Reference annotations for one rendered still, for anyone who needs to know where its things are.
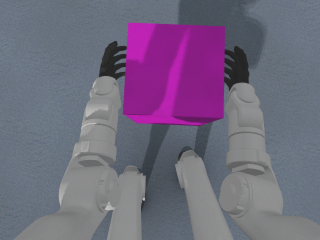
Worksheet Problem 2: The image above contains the robot left upper arm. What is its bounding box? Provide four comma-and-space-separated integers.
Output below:
14, 165, 121, 240

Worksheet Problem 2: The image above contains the right robot forearm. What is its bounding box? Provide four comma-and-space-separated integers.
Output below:
225, 82, 279, 188

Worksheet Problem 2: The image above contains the carton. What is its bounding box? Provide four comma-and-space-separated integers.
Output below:
123, 22, 225, 126

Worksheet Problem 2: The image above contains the right robot thigh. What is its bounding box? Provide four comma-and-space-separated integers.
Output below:
175, 155, 234, 240

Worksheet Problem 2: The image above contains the robot left hand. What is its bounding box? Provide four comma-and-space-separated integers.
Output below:
99, 41, 127, 80

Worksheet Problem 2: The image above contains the right robot shin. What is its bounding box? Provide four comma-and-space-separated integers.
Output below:
179, 150, 206, 171

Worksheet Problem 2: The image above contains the robot right hand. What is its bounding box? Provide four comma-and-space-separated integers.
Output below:
224, 46, 250, 91

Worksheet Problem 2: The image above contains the robot right upper arm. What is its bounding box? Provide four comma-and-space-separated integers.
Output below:
218, 172, 320, 240

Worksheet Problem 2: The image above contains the left robot forearm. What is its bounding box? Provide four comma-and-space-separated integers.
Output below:
59, 76, 122, 203

